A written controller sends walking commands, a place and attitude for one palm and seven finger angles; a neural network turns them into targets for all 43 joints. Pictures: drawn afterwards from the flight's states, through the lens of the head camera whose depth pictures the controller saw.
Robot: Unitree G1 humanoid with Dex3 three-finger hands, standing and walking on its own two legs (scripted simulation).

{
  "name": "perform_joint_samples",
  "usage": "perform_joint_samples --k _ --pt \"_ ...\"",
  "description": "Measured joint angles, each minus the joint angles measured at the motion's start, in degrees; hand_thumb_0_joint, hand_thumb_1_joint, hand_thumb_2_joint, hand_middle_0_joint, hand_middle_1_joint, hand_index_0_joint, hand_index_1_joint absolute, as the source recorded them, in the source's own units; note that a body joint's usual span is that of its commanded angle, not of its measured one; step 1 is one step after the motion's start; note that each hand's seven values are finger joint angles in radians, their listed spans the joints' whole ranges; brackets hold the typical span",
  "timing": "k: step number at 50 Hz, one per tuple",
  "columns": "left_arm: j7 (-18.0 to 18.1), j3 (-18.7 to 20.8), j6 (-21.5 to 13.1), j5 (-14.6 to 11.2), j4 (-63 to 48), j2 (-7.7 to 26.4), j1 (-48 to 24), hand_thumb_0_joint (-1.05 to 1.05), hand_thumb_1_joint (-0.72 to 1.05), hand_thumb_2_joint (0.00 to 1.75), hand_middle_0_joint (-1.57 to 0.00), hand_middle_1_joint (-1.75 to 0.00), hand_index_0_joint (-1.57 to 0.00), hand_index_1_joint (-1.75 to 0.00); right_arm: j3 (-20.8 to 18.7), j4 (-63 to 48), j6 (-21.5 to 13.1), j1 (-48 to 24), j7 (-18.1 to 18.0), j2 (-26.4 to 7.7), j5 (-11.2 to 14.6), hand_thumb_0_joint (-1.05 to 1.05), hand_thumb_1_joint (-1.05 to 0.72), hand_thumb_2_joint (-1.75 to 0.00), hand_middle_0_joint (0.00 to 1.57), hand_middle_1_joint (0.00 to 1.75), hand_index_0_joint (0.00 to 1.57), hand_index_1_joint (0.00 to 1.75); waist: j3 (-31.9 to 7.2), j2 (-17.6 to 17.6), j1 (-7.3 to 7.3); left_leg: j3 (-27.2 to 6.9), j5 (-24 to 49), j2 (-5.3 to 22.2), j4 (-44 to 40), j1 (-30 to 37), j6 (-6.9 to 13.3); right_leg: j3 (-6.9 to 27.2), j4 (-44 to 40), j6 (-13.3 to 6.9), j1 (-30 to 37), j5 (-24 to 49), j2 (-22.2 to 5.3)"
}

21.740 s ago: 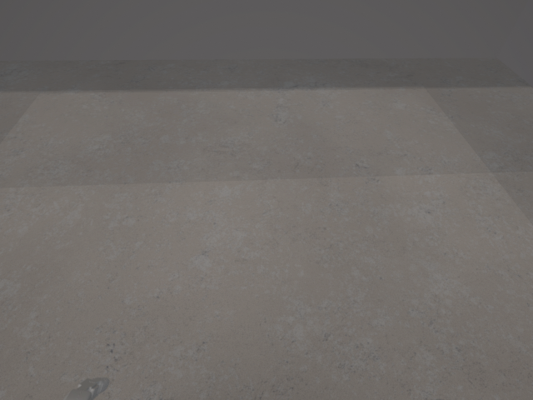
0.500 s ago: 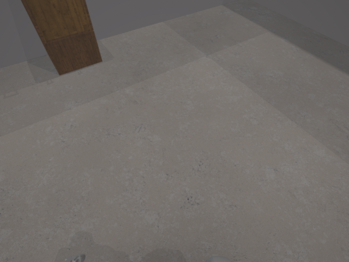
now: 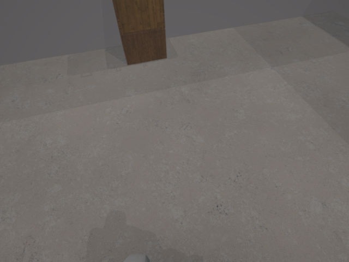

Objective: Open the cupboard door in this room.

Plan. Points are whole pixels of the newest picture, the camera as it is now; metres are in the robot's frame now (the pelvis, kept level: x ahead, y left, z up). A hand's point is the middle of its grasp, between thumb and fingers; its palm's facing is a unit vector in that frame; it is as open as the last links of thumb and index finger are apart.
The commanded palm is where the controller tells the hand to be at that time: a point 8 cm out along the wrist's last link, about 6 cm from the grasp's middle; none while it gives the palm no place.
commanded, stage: turn or walk to find it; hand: left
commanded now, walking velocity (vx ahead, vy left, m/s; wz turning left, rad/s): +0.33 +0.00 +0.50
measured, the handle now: out of the picture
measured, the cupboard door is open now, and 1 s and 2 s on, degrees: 0 0 0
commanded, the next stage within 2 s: stand and wait in 1.50 s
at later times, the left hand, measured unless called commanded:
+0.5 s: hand (80, 239) +0.19 +0.28 -0.16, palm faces +0.17 -0.96 -0.21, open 7.4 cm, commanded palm none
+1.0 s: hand (105, 206) +0.28 +0.23 -0.16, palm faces +0.36 -0.90 -0.23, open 7.3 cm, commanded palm none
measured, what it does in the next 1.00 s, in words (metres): walks ahead, turning left: left foot, then right foot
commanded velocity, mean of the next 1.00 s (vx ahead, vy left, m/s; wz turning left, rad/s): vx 0.37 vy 0.00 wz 0.25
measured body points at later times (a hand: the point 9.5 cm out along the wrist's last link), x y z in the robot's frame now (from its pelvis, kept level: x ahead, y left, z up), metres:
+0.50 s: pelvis +0.14 +0.07 +0.00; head +0.16 +0.07 +0.45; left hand +0.18 +0.33 -0.14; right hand +0.14 -0.16 -0.15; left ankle +0.01 +0.15 -0.74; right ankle +0.26 -0.06 -0.68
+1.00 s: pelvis +0.37 +0.06 +0.00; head +0.39 +0.06 +0.45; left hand +0.27 +0.28 -0.14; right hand +0.52 -0.14 -0.15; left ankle +0.40 +0.25 -0.68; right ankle +0.34 -0.03 -0.74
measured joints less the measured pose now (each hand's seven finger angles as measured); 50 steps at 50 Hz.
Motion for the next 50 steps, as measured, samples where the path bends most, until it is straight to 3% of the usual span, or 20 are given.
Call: perform_joint_samples --k 4,6,8,10,13,16,20,24,30,32,34,36,38,44,50 --pt "-0.42 0.95 -0.31 0.35 2.04 2.15 2.44 0.01 0.90 0.90 -0.21 -0.29 -0.20 -0.30 0.66 -1.00 -1.25 -1.83 0.48 0.80 0.20 0.01 -0.91 -0.90 0.19 0.29 0.20 0.30 -0.55 -2.09 1.76 3.33 -1.78 0.23 -11.61 4.16 1.30 -2.17 0.87 1.73 0.59 -1.01 -1.96" --pt "-0.69 1.43 0.00 0.15 3.21 3.38 4.00 0.01 0.90 0.90 -0.21 -0.29 -0.20 -0.30 0.96 -2.24 -2.56 -2.41 0.56 0.91 0.21 0.01 -0.91 -0.90 0.19 0.30 0.20 0.30 -1.26 -2.79 2.10 4.80 0.73 -0.26 -19.72 7.64 1.99 -2.95 3.57 3.05 0.19 -2.74 -3.28" --pt "-1.06 1.97 1.14 -0.22 4.51 4.72 5.06 0.01 0.90 0.90 -0.20 -0.29 -0.20 -0.30 1.02 -3.21 -4.32 -3.13 0.28 1.32 0.05 0.01 -0.91 -0.90 0.19 0.30 0.20 0.30 -1.62 -3.93 2.05 5.14 6.11 -1.56 -20.35 7.92 3.91 0.46 11.92 3.42 -2.98 -8.56 -4.06" --pt "-1.28 2.19 2.54 -0.08 5.80 5.57 5.10 0.01 0.91 0.90 -0.20 -0.29 -0.20 -0.30 1.47 -3.62 -5.70 -2.95 -0.18 1.97 0.16 0.00 -0.91 -0.90 0.20 0.30 0.20 0.30 -1.98 -4.29 2.08 5.40 4.41 -2.13 -19.98 9.10 5.09 5.60 22.89 3.25 -8.02 -11.65 -2.43" --pt "-1.83 2.27 2.72 0.06 6.24 5.67 3.47 0.01 0.91 0.90 -0.20 -0.29 -0.20 -0.30 2.07 -3.27 -6.63 -0.67 -1.05 2.57 0.20 0.00 -0.91 -0.90 0.20 0.30 0.20 0.30 -2.67 -3.15 1.26 3.92 4.62 -2.85 -24.58 12.50 5.58 8.75 32.54 3.20 -14.56 -7.07 -0.75" --pt "-2.37 1.89 1.53 0.12 4.77 5.27 1.03 0.01 0.91 0.90 -0.20 -0.29 -0.20 -0.30 2.62 -1.48 -7.20 1.94 -1.40 3.30 0.40 0.00 -0.91 -0.90 0.20 0.30 0.20 0.30 -2.48 -2.32 1.00 2.30 6.52 -3.91 -30.34 16.42 6.06 10.58 35.10 3.85 -19.59 -0.73 -0.60" --pt "-2.39 1.33 0.69 0.04 2.86 4.48 -1.94 0.01 0.91 0.90 -0.20 -0.29 -0.20 -0.30 3.03 1.08 -7.70 5.46 -1.49 4.82 0.83 0.00 -0.91 -0.90 0.20 0.30 0.20 0.30 -2.19 -2.16 0.58 0.90 7.25 -5.16 -35.83 21.08 6.27 11.75 34.43 4.97 -24.41 3.99 -0.75" --pt "-2.36 0.80 0.76 -0.20 1.99 3.39 -4.79 0.01 0.91 0.90 -0.20 -0.29 -0.20 -0.30 2.90 3.20 -8.08 8.72 -1.87 6.06 0.79 0.00 -0.90 -0.90 0.20 0.30 0.20 0.30 -1.81 -2.02 -0.83 -0.18 5.83 -5.86 -38.44 24.88 5.85 11.33 28.96 5.28 -26.26 5.84 -0.57" --pt "-2.67 -0.16 -0.35 -0.69 0.50 1.11 -9.08 0.01 0.91 0.90 -0.20 -0.29 -0.20 -0.30 2.47 6.28 -8.07 12.65 -2.38 5.94 0.28 0.00 -0.90 -0.90 0.20 0.30 0.20 0.30 -0.56 -0.20 -3.50 -2.22 -0.65 -5.07 -35.94 28.55 3.94 9.56 11.05 2.57 -20.77 5.66 1.64" --pt "-2.61 -0.39 -2.22 -0.41 -0.08 0.31 -9.78 0.01 0.91 0.90 -0.20 -0.29 -0.20 -0.30 2.18 7.68 -7.66 13.55 -2.24 5.54 0.52 0.00 -0.90 -0.90 0.20 0.30 0.20 0.30 0.10 0.99 -3.12 -2.94 -5.25 -3.91 -26.57 26.50 3.71 8.37 7.78 0.22 -17.22 8.49 3.14" --pt "-2.16 -0.66 -3.90 -0.30 -0.13 -0.69 -10.08 0.01 0.91 0.90 -0.20 -0.29 -0.20 -0.30 1.93 8.25 -6.65 12.46 -2.14 4.90 1.02 0.00 -0.91 -0.90 0.20 0.30 0.20 0.30 1.41 1.95 -2.83 -4.47 -6.19 -4.09 -5.70 18.56 4.86 6.86 11.55 -2.22 -16.30 4.77 3.29" --pt "-1.77 -0.69 -4.36 -0.46 0.47 -1.37 -9.17 0.00 0.91 0.90 -0.20 -0.29 -0.20 -0.30 1.57 7.95 -6.14 10.78 -1.96 4.25 1.16 0.01 -0.91 -0.90 0.20 0.30 0.20 0.30 2.12 1.94 -2.32 -3.86 -2.85 -4.12 10.81 10.49 5.86 5.69 10.98 -3.00 -13.11 1.87 3.15" --pt "-1.23 -0.59 -4.24 -0.48 1.74 -1.86 -7.21 0.00 0.91 0.90 -0.20 -0.29 -0.20 -0.30 1.13 6.97 -5.79 8.45 -1.73 3.42 0.82 0.01 -0.91 -0.90 0.20 0.30 0.20 0.30 2.01 1.77 -1.62 -2.34 2.31 -2.86 17.99 3.54 6.12 5.09 8.00 -2.69 -9.73 1.77 3.41" --pt "0.07 1.03 -3.82 -0.25 6.22 -0.24 -0.32 -0.01 0.95 0.90 -0.20 -0.29 -0.20 -0.30 0.35 2.61 -5.31 1.73 -1.26 2.20 -0.06 0.00 -0.91 -0.90 0.19 0.29 0.20 0.30 -0.58 1.35 -0.81 -1.08 11.20 1.62 12.92 -9.24 3.76 3.27 -1.13 -2.79 -1.49 1.82 4.66" --pt "-0.23 0.35 -3.89 -0.15 9.41 -0.27 5.29 0.00 0.93 0.90 -0.20 -0.29 -0.20 -0.30 0.77 0.75 -5.28 -3.24 -0.33 2.72 -0.06 0.00 -0.91 -0.90 0.19 0.29 0.19 0.30 -1.53 0.60 1.11 1.48 14.70 3.72 -3.78 -9.69 2.13 1.81 -6.65 -1.72 5.30 -0.01 5.29"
